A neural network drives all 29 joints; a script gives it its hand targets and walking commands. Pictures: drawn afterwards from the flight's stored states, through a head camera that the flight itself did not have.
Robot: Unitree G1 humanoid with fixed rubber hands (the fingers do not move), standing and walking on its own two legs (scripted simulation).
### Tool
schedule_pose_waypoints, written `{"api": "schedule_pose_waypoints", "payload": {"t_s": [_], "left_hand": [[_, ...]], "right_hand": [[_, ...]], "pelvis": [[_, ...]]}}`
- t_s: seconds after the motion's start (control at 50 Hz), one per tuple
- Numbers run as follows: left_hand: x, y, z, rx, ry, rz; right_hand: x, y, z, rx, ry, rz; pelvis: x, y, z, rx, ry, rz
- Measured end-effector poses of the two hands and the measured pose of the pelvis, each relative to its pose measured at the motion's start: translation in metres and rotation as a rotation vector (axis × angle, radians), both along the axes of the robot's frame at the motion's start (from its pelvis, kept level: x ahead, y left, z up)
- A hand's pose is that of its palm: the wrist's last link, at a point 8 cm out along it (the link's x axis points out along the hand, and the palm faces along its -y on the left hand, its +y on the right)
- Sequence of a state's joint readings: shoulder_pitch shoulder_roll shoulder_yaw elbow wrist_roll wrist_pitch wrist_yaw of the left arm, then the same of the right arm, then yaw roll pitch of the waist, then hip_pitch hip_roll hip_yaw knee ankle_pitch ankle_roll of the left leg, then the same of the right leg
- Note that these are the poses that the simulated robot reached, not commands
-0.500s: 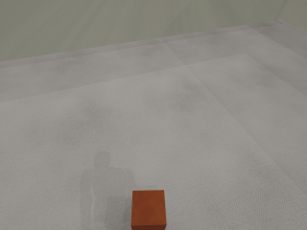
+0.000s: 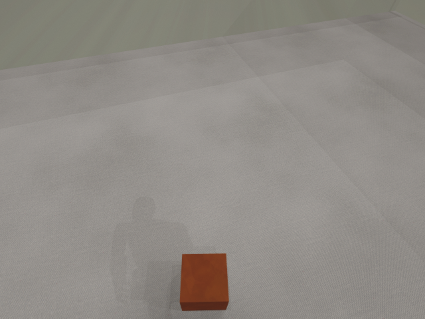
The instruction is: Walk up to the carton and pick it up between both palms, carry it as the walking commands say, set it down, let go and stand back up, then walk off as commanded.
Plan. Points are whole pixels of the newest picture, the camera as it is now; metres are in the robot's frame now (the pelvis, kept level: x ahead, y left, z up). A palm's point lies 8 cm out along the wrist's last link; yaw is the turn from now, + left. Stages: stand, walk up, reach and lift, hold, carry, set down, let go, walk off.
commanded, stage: reach and lift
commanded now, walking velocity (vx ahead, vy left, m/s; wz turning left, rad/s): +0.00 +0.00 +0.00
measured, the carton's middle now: (204, 282) +0.38 +0.02 -0.68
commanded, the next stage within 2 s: none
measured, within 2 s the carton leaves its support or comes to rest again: neither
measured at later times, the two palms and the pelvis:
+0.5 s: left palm out of the picture +0.13 +0.20 -0.16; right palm out of the picture +0.14 -0.19 -0.16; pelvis -0.04 +0.01 -0.04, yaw -2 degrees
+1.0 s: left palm (132, 289) +0.24 +0.19 -0.20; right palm (288, 281) +0.25 -0.18 -0.18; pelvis -0.09 +0.02 -0.09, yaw -4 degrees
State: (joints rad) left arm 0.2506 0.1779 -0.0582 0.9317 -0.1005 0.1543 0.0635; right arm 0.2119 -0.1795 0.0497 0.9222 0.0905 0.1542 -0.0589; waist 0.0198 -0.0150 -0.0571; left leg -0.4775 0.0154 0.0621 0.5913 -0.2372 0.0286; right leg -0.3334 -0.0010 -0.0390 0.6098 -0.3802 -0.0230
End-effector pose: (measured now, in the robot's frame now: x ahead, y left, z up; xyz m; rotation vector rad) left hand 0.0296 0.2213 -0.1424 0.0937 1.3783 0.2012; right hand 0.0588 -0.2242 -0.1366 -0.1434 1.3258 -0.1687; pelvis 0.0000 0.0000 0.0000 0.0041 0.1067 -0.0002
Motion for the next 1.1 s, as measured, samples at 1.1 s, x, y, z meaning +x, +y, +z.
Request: {"api": "schedule_pose_waypoints", "payload": {"t_s": [1.1], "left_hand": [[0.236,-0.027,-0.059,-0.01,-0.493,-0.068]], "right_hand": [[0.227,0.049,-0.048,0.043,-0.475,0.106]], "pelvis": [[-0.086,0.018,-0.093,-0.008,0.313,-0.073]]}}
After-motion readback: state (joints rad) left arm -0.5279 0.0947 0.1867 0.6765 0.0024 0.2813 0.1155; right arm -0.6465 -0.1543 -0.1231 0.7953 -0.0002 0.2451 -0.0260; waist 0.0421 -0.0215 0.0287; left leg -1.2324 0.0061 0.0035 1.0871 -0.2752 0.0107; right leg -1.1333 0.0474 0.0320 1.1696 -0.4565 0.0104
